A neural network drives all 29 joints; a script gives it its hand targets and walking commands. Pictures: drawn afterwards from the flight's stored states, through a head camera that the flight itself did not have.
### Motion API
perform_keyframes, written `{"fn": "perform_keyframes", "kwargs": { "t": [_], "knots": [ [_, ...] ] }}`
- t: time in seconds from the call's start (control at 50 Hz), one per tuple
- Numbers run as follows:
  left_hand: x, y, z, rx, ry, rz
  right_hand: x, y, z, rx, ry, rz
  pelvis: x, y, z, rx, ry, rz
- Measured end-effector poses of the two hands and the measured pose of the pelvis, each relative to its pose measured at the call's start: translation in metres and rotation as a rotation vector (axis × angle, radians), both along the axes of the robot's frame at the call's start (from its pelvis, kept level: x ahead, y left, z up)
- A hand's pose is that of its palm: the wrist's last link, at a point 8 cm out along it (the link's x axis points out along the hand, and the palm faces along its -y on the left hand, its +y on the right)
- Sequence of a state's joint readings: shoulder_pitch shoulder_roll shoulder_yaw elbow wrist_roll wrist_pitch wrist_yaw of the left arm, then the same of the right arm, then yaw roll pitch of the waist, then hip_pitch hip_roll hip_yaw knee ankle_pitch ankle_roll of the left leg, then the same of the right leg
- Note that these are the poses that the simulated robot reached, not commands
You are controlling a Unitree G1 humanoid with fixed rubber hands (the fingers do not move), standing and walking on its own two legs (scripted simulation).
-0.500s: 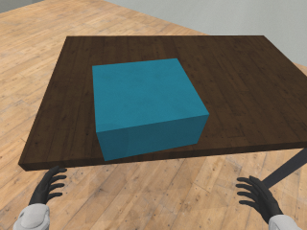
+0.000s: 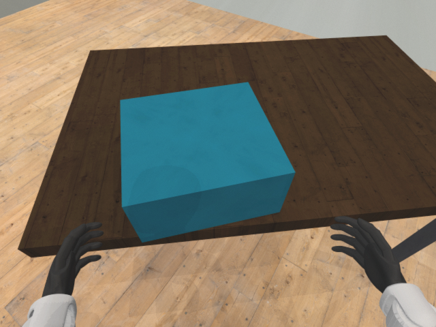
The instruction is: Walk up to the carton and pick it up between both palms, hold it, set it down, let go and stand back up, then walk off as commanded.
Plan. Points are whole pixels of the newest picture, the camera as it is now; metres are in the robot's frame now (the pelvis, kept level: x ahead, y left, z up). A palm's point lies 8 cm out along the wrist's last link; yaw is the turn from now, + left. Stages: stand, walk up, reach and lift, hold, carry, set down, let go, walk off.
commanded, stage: reach and lift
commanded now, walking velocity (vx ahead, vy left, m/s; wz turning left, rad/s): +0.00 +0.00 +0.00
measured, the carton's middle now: (199, 155) +0.45 +0.05 +0.03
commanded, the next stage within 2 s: none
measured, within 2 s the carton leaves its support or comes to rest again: neither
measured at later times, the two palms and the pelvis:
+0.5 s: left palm (60, 248) +0.23 +0.24 +0.09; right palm (374, 236) +0.25 -0.22 +0.08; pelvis -0.02 +0.00 +0.00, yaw +0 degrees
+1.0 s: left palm (52, 202) +0.28 +0.26 +0.13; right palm (370, 180) +0.33 -0.24 +0.11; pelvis +0.00 +0.00 +0.00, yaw +0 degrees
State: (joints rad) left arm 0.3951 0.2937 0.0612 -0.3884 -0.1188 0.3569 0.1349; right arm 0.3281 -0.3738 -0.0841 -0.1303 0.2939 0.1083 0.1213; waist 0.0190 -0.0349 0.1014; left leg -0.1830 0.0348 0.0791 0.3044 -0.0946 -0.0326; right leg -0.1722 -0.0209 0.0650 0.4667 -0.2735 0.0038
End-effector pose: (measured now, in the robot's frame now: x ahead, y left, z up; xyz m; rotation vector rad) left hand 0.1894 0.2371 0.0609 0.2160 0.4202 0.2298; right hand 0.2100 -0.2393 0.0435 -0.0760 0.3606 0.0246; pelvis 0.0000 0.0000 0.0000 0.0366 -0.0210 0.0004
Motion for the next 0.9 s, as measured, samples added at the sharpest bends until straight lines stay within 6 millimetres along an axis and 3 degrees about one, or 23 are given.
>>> {"fn": "perform_keyframes", "kwargs": {
  "t": [0.2,0.34,0.44,0.62,0.9],
  "knots": [
    [-0.006,-0.004,0.022,-0.032,-0.112,-0.012,-0.004,0.008,0.027,0.037,-0.112,0.007,-0.009,0.000,0.000,-0.003,-0.012,0.000],
    [0.000,0.005,0.019,-0.038,-0.092,0.036,-0.002,0.010,0.023,0.046,-0.067,0.004,-0.016,0.001,-0.001,-0.005,-0.022,0.000],
    [0.020,0.003,0.026,-0.051,-0.112,0.039,0.018,0.014,0.035,0.056,-0.104,0.021,-0.017,0.002,-0.001,-0.006,-0.023,-0.001],
    [0.062,0.010,0.039,-0.058,-0.104,0.069,0.073,0.011,0.046,0.067,-0.115,0.013,-0.008,0.000,0.000,-0.003,-0.010,-0.001],
    [0.082,0.018,0.059,-0.054,-0.127,0.079,0.110,0.003,0.063,0.095,-0.164,-0.006,0.006,-0.004,0.000,0.001,0.010,-0.001]
  ]
}}
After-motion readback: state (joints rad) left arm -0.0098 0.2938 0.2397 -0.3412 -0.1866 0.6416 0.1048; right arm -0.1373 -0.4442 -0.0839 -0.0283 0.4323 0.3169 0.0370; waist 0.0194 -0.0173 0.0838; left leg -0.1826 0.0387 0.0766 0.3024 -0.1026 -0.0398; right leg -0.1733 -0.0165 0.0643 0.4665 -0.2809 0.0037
